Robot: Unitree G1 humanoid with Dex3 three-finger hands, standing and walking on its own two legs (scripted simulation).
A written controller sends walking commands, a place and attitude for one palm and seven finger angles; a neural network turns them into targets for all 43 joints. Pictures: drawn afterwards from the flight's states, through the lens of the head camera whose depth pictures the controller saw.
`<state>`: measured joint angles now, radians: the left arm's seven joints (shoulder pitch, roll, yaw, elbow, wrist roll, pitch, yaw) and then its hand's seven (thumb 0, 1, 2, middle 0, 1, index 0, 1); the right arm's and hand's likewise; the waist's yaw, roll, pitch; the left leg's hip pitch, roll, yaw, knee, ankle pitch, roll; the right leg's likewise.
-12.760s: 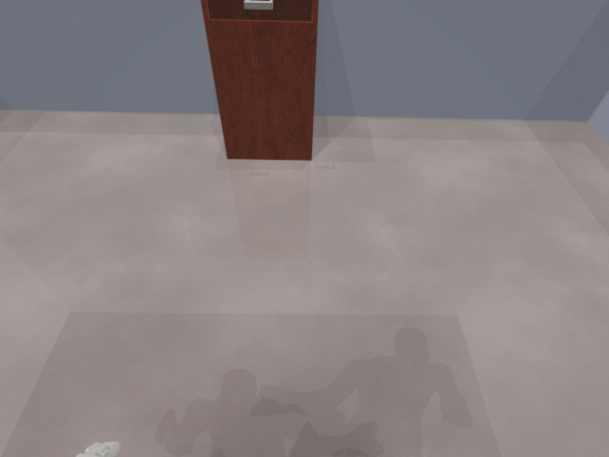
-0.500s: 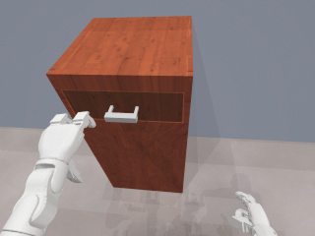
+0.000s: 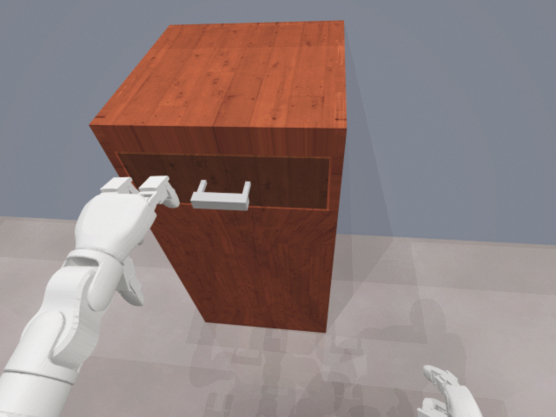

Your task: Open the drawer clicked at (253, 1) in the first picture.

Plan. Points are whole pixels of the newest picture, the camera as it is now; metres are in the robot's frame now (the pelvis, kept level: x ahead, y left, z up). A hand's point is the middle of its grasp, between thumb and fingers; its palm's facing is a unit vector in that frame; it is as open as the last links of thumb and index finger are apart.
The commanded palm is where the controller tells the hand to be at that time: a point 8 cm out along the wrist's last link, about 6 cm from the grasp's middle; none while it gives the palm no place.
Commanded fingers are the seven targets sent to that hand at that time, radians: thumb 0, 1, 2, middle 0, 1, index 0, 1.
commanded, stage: raise the hand with hooked fingers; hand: left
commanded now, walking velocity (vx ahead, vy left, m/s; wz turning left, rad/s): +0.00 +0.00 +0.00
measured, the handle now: (222, 193) +0.50 +0.18 +0.00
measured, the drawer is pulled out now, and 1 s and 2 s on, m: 0.00 0.00 0.00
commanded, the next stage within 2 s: move the hooked fingers above the handle in 0.08 s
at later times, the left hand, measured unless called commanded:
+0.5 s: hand (161, 232) +0.33 +0.21 +0.09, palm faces +0.04 -0.07 -1.00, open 13.9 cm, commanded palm +0.31 +0.22 +0.16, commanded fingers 0.00 -0.50 0.30 -0.30 -1.20 -0.30 -1.20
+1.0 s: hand (182, 213) +0.38 +0.20 +0.08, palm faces +0.02 -0.06 -1.00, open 13.9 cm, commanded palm +0.36 +0.21 +0.14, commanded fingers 0.00 -0.50 0.30 -0.30 -1.20 -0.30 -1.20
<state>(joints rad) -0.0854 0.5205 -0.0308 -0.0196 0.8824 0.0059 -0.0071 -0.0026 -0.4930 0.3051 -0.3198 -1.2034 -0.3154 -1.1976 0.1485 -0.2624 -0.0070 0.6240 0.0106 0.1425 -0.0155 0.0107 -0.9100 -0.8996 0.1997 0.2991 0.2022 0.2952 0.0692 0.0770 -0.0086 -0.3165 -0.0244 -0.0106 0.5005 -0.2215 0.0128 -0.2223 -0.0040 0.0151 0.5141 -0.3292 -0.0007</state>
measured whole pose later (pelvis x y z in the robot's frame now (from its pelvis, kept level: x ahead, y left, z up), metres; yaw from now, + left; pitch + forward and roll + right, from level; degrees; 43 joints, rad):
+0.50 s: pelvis -0.01 +0.00 +0.00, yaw +1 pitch +2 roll +0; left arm -0.26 0.47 -0.13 0.16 0.93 0.03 0.03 0.00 -0.49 0.30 -0.32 -1.20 -0.32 -1.20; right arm 0.12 -0.24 0.00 0.63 0.02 0.13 -0.03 0.01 -0.91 -0.90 0.20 0.30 0.20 0.30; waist 0.06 0.07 -0.02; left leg -0.34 -0.03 -0.02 0.52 -0.22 0.01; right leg -0.25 0.00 0.00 0.54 -0.33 0.00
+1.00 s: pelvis +0.01 -0.01 -0.01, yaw +0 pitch +6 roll +1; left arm -0.35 0.47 -0.11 0.33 0.95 0.02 0.08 0.00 -0.49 0.30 -0.32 -1.20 -0.32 -1.20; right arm 0.19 -0.26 -0.04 0.65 0.03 0.14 -0.04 0.01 -0.91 -0.90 0.20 0.30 0.20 0.30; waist 0.03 0.06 -0.06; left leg -0.41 -0.01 -0.01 0.57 -0.27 0.00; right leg -0.32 0.01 0.02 0.60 -0.38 -0.02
